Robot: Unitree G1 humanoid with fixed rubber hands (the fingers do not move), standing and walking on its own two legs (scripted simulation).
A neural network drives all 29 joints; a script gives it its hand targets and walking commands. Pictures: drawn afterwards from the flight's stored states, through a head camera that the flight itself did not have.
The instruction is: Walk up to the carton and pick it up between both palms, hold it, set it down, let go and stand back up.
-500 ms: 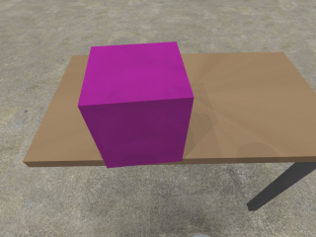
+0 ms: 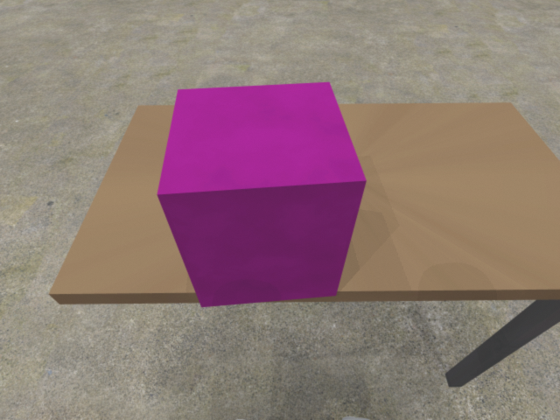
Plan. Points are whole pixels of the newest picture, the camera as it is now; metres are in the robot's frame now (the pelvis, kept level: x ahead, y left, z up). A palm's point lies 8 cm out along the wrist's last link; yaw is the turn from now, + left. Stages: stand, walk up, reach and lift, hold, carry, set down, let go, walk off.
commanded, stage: walk up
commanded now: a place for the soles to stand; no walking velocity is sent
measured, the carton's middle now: (262, 199) +0.42 +0.05 +0.10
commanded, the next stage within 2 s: reach and lift in 1.30 s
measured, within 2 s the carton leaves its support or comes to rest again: neither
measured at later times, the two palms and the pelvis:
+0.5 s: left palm out of the picture +0.09 +0.34 -0.09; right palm out of the picture +0.11 -0.30 -0.09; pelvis +0.01 +0.01 +0.00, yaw +1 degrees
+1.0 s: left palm out of the picture +0.07 +0.34 -0.09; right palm out of the picture +0.11 -0.29 -0.10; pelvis +0.00 +0.01 +0.00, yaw +1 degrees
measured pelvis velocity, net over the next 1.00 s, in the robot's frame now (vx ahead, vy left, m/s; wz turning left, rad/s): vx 0.00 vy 0.01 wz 0.01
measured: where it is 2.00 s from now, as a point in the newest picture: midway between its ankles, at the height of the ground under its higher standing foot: outside the picture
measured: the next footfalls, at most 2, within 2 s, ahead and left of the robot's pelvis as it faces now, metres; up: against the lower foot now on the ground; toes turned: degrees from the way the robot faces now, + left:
none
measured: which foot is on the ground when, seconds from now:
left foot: down 0.00-1.00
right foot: down 0.00-1.00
